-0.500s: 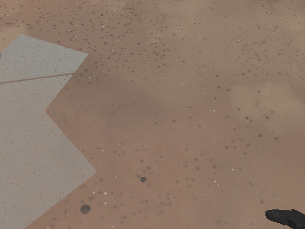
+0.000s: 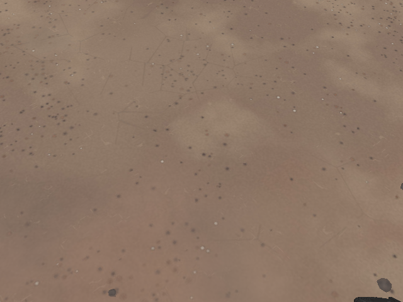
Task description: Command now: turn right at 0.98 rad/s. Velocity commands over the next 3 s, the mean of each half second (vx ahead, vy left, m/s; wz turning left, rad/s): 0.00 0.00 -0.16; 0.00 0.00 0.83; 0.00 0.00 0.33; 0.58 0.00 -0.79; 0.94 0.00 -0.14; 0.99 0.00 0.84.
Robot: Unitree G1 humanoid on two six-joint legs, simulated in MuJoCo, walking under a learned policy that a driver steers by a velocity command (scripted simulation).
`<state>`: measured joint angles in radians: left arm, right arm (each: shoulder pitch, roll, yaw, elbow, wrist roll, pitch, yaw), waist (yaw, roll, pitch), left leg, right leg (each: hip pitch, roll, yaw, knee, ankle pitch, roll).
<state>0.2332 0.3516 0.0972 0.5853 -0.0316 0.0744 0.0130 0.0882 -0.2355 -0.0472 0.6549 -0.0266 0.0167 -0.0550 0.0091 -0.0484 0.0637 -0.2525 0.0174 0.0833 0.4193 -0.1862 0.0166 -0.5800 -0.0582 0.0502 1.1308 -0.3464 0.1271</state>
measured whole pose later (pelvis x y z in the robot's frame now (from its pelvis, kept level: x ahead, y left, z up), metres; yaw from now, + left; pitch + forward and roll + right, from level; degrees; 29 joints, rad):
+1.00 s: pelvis +0.03 +0.00 +0.00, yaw +26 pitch +4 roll -3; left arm 0.04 0.31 0.10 0.70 0.00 0.00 0.03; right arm 0.19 -0.33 -0.09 0.57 0.02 0.04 -0.04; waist -0.01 -0.02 0.05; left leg -0.32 -0.08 -0.17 0.48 -0.22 0.06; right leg -0.56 0.04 0.13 0.88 -0.29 0.09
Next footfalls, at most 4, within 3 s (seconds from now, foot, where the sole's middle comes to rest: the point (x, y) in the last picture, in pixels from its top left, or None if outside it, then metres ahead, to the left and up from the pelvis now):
0.20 right None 0.03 -0.16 -0.78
0.68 left None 0.04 0.09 -0.78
1.18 right None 0.20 -0.06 -0.78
1.50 left None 0.02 0.10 -0.78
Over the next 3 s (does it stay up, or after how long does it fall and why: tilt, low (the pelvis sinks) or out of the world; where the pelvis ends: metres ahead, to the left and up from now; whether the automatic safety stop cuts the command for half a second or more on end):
stays up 1.22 -0.02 -0.01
